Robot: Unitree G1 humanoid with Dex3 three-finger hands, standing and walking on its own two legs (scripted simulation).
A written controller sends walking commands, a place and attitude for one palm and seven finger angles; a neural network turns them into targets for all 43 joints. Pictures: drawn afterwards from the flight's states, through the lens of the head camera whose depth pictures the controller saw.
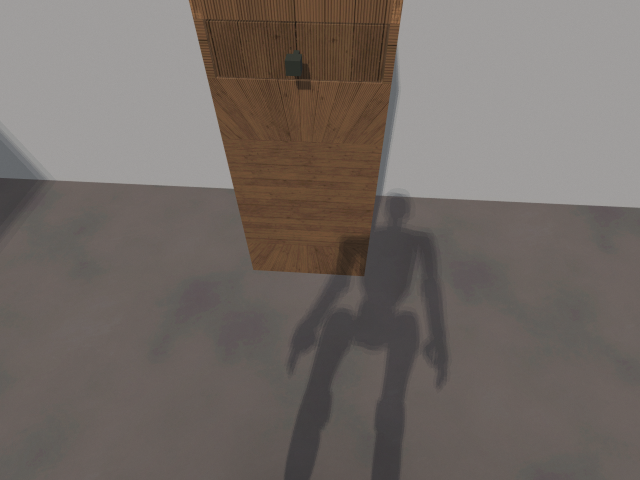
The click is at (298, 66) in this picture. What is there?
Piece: drawer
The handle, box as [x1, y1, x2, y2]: [285, 50, 301, 75]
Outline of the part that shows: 298,50 294,50 292,54 286,55 286,75 300,75 301,73 301,54 298,52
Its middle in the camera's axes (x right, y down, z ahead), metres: -0.06 -0.39 +0.84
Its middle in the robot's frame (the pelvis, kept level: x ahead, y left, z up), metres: +0.90 +0.10 +0.08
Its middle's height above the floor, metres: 0.86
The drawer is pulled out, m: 0.00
